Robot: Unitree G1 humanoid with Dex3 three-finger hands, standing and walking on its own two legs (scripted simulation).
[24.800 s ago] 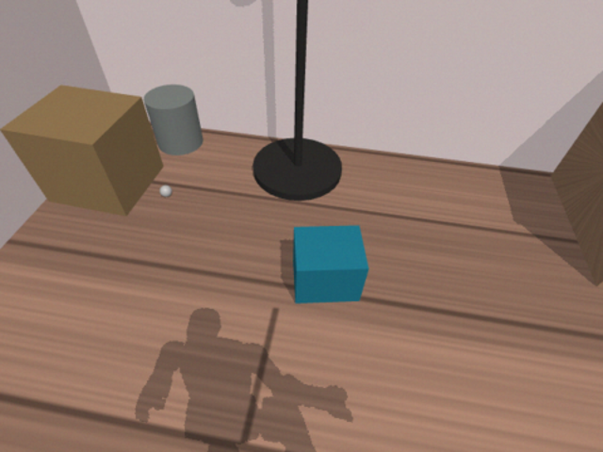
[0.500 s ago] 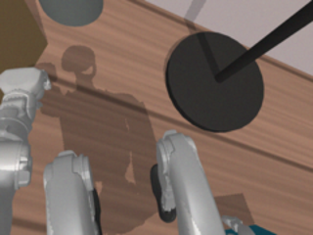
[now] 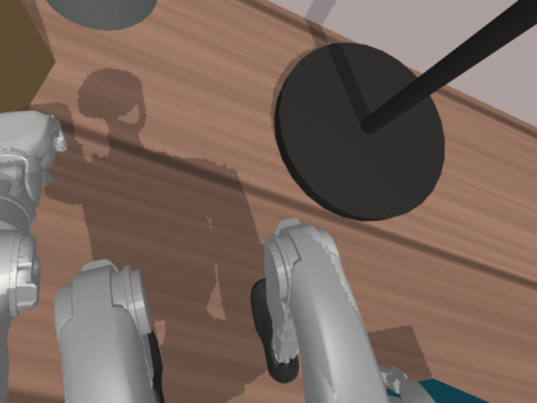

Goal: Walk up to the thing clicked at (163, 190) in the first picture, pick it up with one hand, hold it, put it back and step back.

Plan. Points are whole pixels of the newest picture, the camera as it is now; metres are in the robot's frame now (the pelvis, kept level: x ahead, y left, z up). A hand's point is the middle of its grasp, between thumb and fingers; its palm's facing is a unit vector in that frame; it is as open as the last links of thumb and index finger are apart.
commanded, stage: lower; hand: left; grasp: from above
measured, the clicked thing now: (33, 154) +0.50 +0.25 -0.19
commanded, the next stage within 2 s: rest in 0.20 s
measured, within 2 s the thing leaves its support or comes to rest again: rests again in 1.78 s
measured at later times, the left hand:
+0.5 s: hand (50, 166) +0.49 +0.24 -0.23, palm faces -0.45 -0.06 -0.89, open 6.9 cm
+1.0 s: hand (58, 169) +0.50 +0.23 -0.25, palm faces -0.44 -0.10 -0.89, open 6.9 cm
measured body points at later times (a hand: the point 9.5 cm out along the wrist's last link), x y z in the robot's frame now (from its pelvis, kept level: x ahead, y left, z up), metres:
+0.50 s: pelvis +0.00 +0.00 -0.02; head +0.27 +0.06 +0.33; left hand +0.51 +0.24 -0.17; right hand +0.02 -0.27 -0.11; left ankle +0.07 +0.13 -0.30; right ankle +0.11 -0.13 -0.30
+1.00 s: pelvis +0.00 +0.01 -0.03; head +0.28 +0.08 +0.32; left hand +0.52 +0.24 -0.20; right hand +0.01 -0.26 -0.09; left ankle +0.07 +0.13 -0.30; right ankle +0.11 -0.13 -0.30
